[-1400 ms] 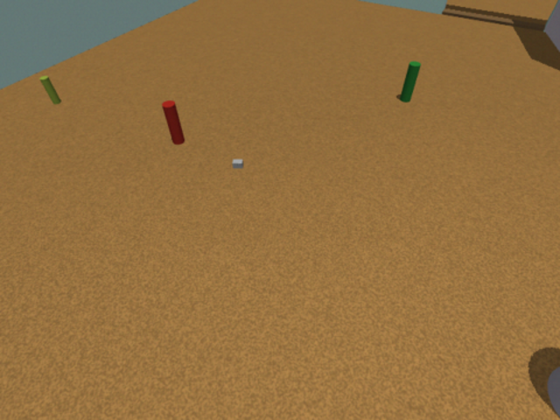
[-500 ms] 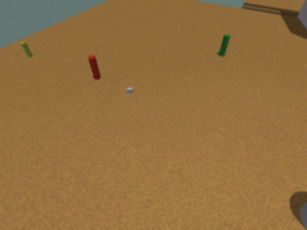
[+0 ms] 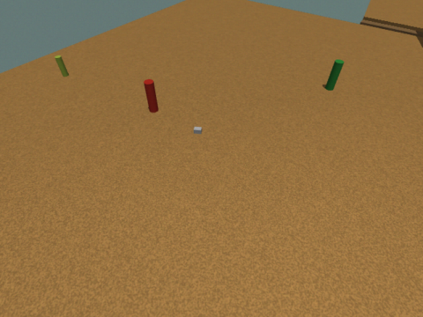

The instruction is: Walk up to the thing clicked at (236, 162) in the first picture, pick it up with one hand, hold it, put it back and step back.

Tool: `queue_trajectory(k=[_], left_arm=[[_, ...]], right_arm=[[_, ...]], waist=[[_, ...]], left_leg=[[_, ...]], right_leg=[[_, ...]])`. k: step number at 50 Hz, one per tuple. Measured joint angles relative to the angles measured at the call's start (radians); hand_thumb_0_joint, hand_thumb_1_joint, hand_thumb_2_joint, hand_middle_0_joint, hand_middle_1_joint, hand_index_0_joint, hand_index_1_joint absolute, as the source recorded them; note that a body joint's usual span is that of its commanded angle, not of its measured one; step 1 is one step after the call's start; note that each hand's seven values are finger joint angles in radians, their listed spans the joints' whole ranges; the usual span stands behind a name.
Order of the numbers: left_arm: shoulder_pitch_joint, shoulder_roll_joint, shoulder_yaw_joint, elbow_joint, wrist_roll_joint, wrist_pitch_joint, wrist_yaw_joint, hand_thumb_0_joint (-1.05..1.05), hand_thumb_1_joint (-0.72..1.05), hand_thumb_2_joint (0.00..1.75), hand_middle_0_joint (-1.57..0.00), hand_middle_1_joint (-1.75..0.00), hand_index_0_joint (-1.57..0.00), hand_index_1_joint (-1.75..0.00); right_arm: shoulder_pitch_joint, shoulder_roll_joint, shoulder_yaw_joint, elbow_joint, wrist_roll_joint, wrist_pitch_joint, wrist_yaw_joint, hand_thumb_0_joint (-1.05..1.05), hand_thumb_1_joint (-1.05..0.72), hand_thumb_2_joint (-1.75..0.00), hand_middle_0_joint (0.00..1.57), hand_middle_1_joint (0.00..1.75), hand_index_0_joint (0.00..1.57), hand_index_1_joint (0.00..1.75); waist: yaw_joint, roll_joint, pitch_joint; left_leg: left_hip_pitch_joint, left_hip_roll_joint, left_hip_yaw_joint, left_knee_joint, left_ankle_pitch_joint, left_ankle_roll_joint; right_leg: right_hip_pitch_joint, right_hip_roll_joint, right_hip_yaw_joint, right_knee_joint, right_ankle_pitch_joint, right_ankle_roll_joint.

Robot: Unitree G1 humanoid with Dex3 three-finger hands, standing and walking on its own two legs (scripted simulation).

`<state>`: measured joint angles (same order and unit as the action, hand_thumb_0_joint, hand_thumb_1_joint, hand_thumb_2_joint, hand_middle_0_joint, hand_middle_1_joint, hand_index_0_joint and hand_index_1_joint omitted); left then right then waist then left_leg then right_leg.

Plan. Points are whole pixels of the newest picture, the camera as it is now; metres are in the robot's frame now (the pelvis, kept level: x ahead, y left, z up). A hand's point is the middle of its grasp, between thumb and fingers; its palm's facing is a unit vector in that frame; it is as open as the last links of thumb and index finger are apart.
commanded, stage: walk up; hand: left
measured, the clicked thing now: (197, 130) +1.48 +0.18 -0.76
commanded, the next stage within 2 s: none
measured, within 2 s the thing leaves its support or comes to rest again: neither
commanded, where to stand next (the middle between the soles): +1.10 -0.05 m, yaw -1 degrees
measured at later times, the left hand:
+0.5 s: hand (115, 233) +0.35 +0.28 -0.14, palm faces -0.15 -0.93 -0.34, open 7.4 cm
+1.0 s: hand (139, 178) +0.54 +0.27 -0.15, palm faces -0.04 -0.93 -0.35, open 7.4 cm
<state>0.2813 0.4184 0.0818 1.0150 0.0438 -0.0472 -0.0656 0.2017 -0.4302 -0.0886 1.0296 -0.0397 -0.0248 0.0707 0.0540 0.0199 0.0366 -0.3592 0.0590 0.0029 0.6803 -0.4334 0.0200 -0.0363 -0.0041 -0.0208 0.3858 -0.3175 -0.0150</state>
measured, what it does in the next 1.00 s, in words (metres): walks ahead: left foot, then right foot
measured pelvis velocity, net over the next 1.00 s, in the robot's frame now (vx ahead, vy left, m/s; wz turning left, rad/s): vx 0.49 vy -0.01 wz -0.03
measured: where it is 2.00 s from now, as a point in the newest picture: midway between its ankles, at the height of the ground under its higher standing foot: (230, 205)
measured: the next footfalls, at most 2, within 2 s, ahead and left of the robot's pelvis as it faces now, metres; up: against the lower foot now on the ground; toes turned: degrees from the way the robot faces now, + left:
left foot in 0.04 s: +0.14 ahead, +0.14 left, +0.00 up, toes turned +4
right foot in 0.54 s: +0.43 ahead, -0.12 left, +0.00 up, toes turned -7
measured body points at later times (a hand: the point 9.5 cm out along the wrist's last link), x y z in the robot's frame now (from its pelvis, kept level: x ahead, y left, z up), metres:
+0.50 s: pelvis +0.23 +0.02 -0.01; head +0.25 +0.02 +0.44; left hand +0.36 +0.33 -0.12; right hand +0.20 -0.30 -0.13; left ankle +0.10 +0.14 -0.74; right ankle +0.38 -0.13 -0.72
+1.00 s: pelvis +0.49 -0.01 -0.01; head +0.51 +0.01 +0.44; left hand +0.55 +0.32 -0.13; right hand +0.56 -0.34 -0.11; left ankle +0.62 +0.12 -0.73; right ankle +0.39 -0.12 -0.74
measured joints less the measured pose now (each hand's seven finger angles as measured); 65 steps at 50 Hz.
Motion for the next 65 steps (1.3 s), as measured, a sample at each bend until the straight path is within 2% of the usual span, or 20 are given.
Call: queue_trajectory(k=[3, 4, 7, 10, 18, 22, 26, 28, 30, 33, 36, 42, 46, 49, 51, 53, 55, 57, 59, 65], left_arm=[[0.025, 0.037, 0.005, 0.005, -0.006, 0.021, -0.003, 0.0, 0.9, 0.9, -0.21, -0.3, -0.2, -0.3], [0.03, 0.047, 0.007, 0.007, -0.007, 0.027, -0.002, 0.0, 0.9, 0.9, -0.21, -0.3, -0.2, -0.3], [0.028, 0.045, 0.0, 0.017, -0.013, 0.042, 0.011, 0.01, 0.9, 0.9, -0.2, -0.3, -0.2, -0.3], [0.01, 0.037, -0.018, 0.004, -0.025, 0.026, 0.006, 0.01, 0.9, 0.9, -0.2, -0.3, -0.2, -0.29], [-0.042, 0.029, -0.021, -0.053, -0.028, 0.013, -0.027, 0.0, 0.9, 0.9, -0.2, -0.3, -0.2, -0.3], [-0.079, 0.022, -0.022, -0.065, -0.024, 0.026, -0.035, 0.0, 0.9, 0.9, -0.2, -0.3, -0.2, -0.3], [-0.132, 0.007, -0.023, -0.083, -0.025, 0.027, -0.035, 0.0, 0.9, 0.9, -0.2, -0.3, -0.2, -0.3], [-0.162, -0.014, -0.02, -0.094, -0.028, 0.02, -0.029, 0.0, 0.9, 0.9, -0.2, -0.3, -0.2, -0.3], [-0.19, -0.042, -0.02, -0.116, -0.027, 0.001, -0.021, 0.0, 0.9, 0.9, -0.2, -0.3, -0.2, -0.3], [-0.186, -0.054, -0.023, -0.158, -0.041, -0.026, -0.008, 0.0, 0.9, 0.9, -0.2, -0.3, -0.2, -0.3], [-0.142, -0.07, -0.033, -0.169, -0.055, -0.031, 0.01, 0.0, 0.9, 0.9, -0.2, -0.3, -0.2, -0.3], [-0.037, -0.063, -0.038, -0.148, -0.044, -0.034, 0.014, 0.0, 0.9, 0.9, -0.21, -0.3, -0.2, -0.3], [0.005, -0.033, -0.029, -0.151, -0.029, -0.032, 0.007, 0.0, 0.9, 0.9, -0.21, -0.3, -0.2, -0.3], [0.026, -0.003, -0.019, -0.158, -0.027, -0.034, 0.007, 0.0, 0.9, 0.9, -0.21, -0.3, -0.2, -0.3], [0.043, 0.018, -0.015, -0.155, -0.027, -0.028, 0.009, 0.0, 0.9, 0.9, -0.21, -0.3, -0.2, -0.3], [0.045, 0.033, -0.01, -0.142, -0.032, -0.012, 0.02, 0.0, 0.9, 0.9, -0.21, -0.3, -0.2, -0.3], [0.047, 0.018, -0.018, -0.13, -0.04, 0.003, 0.03, 0.0, 0.9, 0.9, -0.2, -0.3, -0.2, -0.3], [0.043, 0.015, -0.033, -0.119, -0.04, 0.009, 0.032, 0.01, 0.9, 0.9, -0.2, -0.3, -0.2, -0.3], [0.036, 0.018, -0.038, -0.122, -0.045, 0.008, 0.027, 0.01, 0.9, 0.9, -0.2, -0.3, -0.2, -0.3], [0.009, 0.023, -0.028, -0.151, -0.045, 0.007, 0.003, 0.0, 0.9, 0.9, -0.2, -0.3, -0.2, -0.3]], right_arm=[[0.009, 0.004, -0.011, -0.035, 0.004, -0.023, 0.004, 0.01, -0.9, -0.9, 0.2, 0.3, 0.2, 0.29], [0.007, 0.01, -0.016, -0.046, 0.003, -0.033, 0.001, 0.01, -0.9, -0.9, 0.2, 0.3, 0.2, 0.3], [0.018, 0.028, -0.017, -0.078, 0.002, -0.053, -0.011, 0.01, -0.9, -0.9, 0.21, 0.3, 0.2, 0.3], [0.054, 0.042, -0.001, -0.081, 0.014, -0.047, -0.015, 0.0, -0.9, -0.9, 0.21, 0.3, 0.21, 0.3], [0.149, 0.055, 0.021, -0.082, 0.027, -0.057, -0.016, 0.01, -0.9, -0.9, 0.21, 0.3, 0.21, 0.3], [0.177, 0.049, 0.022, -0.093, 0.032, -0.058, -0.017, 0.01, -0.9, -0.9, 0.21, 0.3, 0.21, 0.3], [0.204, 0.04, 0.022, -0.106, 0.028, -0.047, -0.025, 0.01, -0.9, -0.9, 0.21, 0.3, 0.21, 0.3], [0.211, 0.027, 0.019, -0.108, 0.025, -0.037, -0.033, 0.01, -0.9, -0.9, 0.21, 0.3, 0.21, 0.3], [0.194, 0.023, 0.019, -0.105, 0.027, -0.022, -0.044, 0.01, -0.9, -0.9, 0.21, 0.3, 0.21, 0.3], [0.163, 0.044, 0.042, -0.109, 0.039, -0.018, -0.05, 0.01, -0.9, -0.9, 0.21, 0.3, 0.2, 0.3], [0.134, 0.038, 0.046, -0.125, 0.05, -0.025, -0.048, 0.01, -0.9, -0.9, 0.21, 0.3, 0.21, 0.3], [0.072, 0.006, 0.019, -0.185, 0.036, -0.025, -0.022, 0.01, -0.9, -0.9, 0.21, 0.3, 0.2, 0.3], [0.065, 0.001, 0.008, -0.182, 0.024, -0.018, -0.003, 0.0, -0.9, -0.9, 0.2, 0.3, 0.2, 0.29], [0.063, 0.007, 0.009, -0.167, 0.017, -0.02, 0.005, 0.01, -0.9, -0.9, 0.2, 0.3, 0.2, 0.29], [0.062, 0.016, 0.01, -0.16, 0.012, -0.029, 0.004, 0.01, -0.9, -0.9, 0.2, 0.3, 0.2, 0.29], [0.047, 0.038, 0.013, -0.164, -0.002, -0.046, -0.003, 0.01, -0.9, -0.9, 0.2, 0.3, 0.2, 0.29], [0.043, 0.041, 0.016, -0.188, 0.003, -0.061, -0.009, 0.01, -0.9, -0.9, 0.2, 0.3, 0.2, 0.3], [0.05, 0.053, 0.023, -0.202, 0.018, -0.065, -0.018, 0.01, -0.9, -0.9, 0.21, 0.3, 0.21, 0.3], [0.069, 0.065, 0.036, -0.207, 0.031, -0.066, -0.027, 0.0, -0.9, -0.9, 0.21, 0.3, 0.21, 0.3], [0.131, 0.062, 0.052, -0.196, 0.035, -0.061, -0.031, 0.0, -0.9, -0.9, 0.21, 0.3, 0.21, 0.3]], waist=[[-0.007, -0.032, 0.003], [-0.008, -0.059, 0.009], [-0.039, -0.083, 0.008], [-0.056, -0.084, 0.004], [-0.08, -0.086, 0.013], [-0.094, -0.069, 0.028], [-0.113, -0.048, 0.034], [-0.118, -0.009, 0.04], [-0.116, 0.042, 0.067], [-0.087, -0.002, 0.079], [-0.066, -0.009, 0.067], [-0.052, 0.022, 0.045], [-0.042, 0.022, 0.034], [-0.023, 0.007, 0.035], [-0.016, -0.019, 0.029], [-0.016, -0.082, 0.045], [-0.036, -0.07, 0.054], [-0.054, -0.063, 0.057], [-0.063, -0.071, 0.056], [-0.065, -0.081, 0.049]], left_leg=[[0.016, 0.006, 0.025, -0.09, 0.195, -0.018], [0.025, -0.01, 0.047, -0.082, 0.237, -0.017], [0.054, -0.026, 0.077, -0.051, 0.16, 0.004], [0.142, -0.029, 0.086, -0.133, 0.156, 0.016], [0.354, -0.059, 0.109, -0.326, 0.142, 0.011], [0.431, -0.064, 0.116, -0.362, 0.094, -0.006], [0.479, -0.056, 0.111, -0.335, 0.005, -0.032], [0.48, -0.022, 0.103, -0.258, -0.068, -0.039], [0.409, 0.037, 0.074, -0.028, -0.078, -0.007], [0.216, -0.024, 0.008, 0.39, -0.053, 0.012], [0.053, -0.036, -0.027, 0.525, 0.028, 0.021], [-0.155, 0.016, -0.068, 0.362, 0.196, -0.009], [-0.177, 0.047, -0.015, 0.116, 0.257, -0.032], [-0.128, 0.049, 0.013, -0.043, 0.299, -0.019], [-0.076, 0.029, 0.031, -0.103, 0.314, -0.008], [-0.057, -0.012, 0.07, -0.06, 0.263, -0.006], [-0.04, -0.006, 0.07, -0.028, 0.212, 0.001], [0.01, 0.0, 0.066, -0.058, 0.198, 0.003], [0.071, -0.003, 0.069, -0.117, 0.202, -0.002], [0.203, -0.016, 0.075, -0.213, 0.174, -0.01]], right_leg=[[0.006, -0.028, 0.002, 0.08, -0.08, 0.011], [-0.021, -0.05, 0.018, 0.167, -0.12, -0.011], [-0.186, 0.0, 0.099, 0.537, -0.176, -0.036], [-0.318, 0.016, 0.084, 0.665, -0.094, -0.031], [-0.502, -0.071, 0.064, 0.471, 0.139, 0.027], [-0.505, -0.096, 0.031, 0.302, 0.231, 0.015], [-0.45, -0.081, -0.017, 0.179, 0.246, -0.018], [-0.42, -0.046, -0.038, 0.183, 0.233, -0.022], [-0.398, -0.008, -0.071, 0.233, 0.168, -0.022], [-0.345, -0.027, -0.051, 0.254, 0.1, -0.033], [-0.242, -0.028, -0.046, 0.172, 0.092, -0.03], [-0.105, 0.015, -0.047, 0.063, 0.063, -0.033], [-0.049, 0.03, -0.069, 0.044, 0.009, -0.027], [-0.02, 0.033, -0.079, 0.078, -0.06, -0.009], [-0.011, 0.016, -0.078, 0.138, -0.129, 0.005], [-0.059, -0.042, -0.05, 0.309, -0.168, -0.019], [-0.161, -0.011, 0.002, 0.549, -0.181, -0.034], [-0.258, 0.013, 0.031, 0.709, -0.154, -0.039], [-0.338, 0.005, 0.051, 0.747, -0.105, -0.034], [-0.462, -0.071, 0.052, 0.562, 0.018, 0.007]])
